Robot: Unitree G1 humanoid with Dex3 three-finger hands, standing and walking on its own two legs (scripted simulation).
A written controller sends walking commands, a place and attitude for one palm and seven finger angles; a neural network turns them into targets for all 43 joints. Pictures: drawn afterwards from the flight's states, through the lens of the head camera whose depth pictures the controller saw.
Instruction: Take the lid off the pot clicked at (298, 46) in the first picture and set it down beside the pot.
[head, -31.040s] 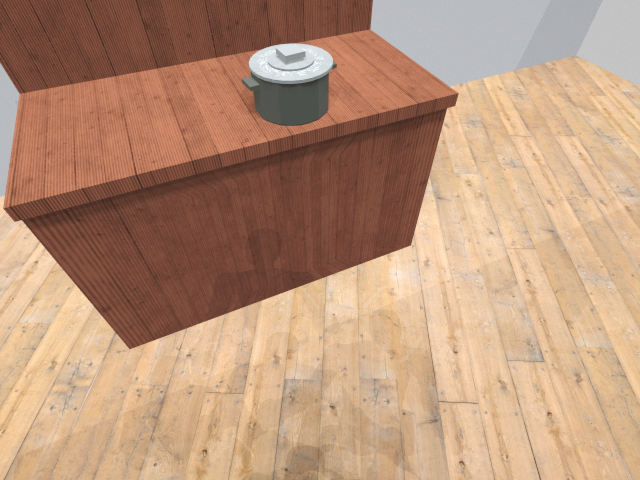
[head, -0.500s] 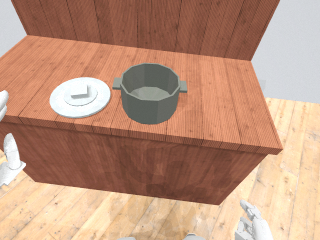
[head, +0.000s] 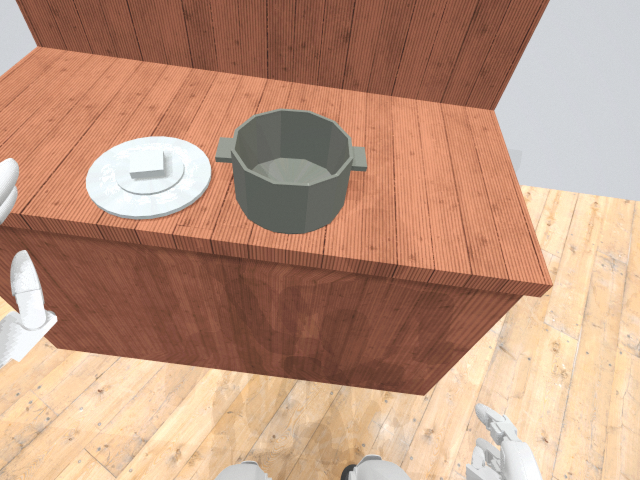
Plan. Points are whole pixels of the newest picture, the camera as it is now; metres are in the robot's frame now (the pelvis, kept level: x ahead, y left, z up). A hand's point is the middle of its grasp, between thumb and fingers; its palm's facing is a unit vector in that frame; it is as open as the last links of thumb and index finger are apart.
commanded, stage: step back with the hand held close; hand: left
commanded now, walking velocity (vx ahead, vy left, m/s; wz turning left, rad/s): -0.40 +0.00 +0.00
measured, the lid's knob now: (147, 163) +0.60 +0.32 -0.01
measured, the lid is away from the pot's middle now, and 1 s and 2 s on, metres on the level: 0.25 0.25 0.25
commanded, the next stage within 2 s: stop stepping back and stand still in 0.74 s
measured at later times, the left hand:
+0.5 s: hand out of the picture +0.17 +0.25 +0.19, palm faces +0.33 -0.80 -0.50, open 7.4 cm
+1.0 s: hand out of the picture +0.08 +0.25 +0.16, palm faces +0.18 -0.86 -0.48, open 7.4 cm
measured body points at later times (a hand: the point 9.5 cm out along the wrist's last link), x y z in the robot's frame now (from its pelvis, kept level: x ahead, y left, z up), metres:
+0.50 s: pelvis -0.03 +0.01 +0.01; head +0.00 +0.05 +0.45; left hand +0.14 +0.29 +0.21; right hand +0.14 -0.23 -0.04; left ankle +0.05 +0.10 -0.71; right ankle +0.01 -0.15 -0.70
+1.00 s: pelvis -0.13 +0.02 +0.02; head -0.10 +0.07 +0.46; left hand +0.06 +0.29 +0.19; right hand +0.02 -0.23 -0.03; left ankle -0.02 +0.11 -0.71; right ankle -0.14 -0.12 -0.70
